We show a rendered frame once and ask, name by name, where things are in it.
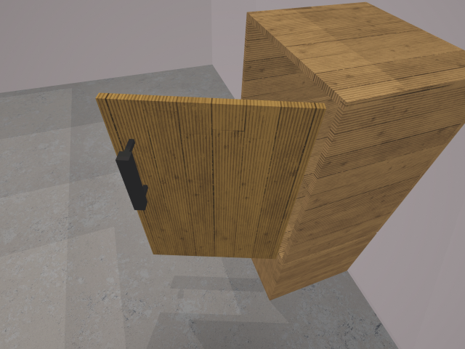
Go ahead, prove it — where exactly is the cupboard door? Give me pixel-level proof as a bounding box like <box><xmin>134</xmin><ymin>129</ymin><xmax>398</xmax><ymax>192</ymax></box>
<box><xmin>95</xmin><ymin>93</ymin><xmax>326</xmax><ymax>259</ymax></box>

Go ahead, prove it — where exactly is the handle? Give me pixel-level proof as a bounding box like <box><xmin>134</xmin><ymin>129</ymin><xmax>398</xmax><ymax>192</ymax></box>
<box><xmin>116</xmin><ymin>139</ymin><xmax>148</xmax><ymax>210</ymax></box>

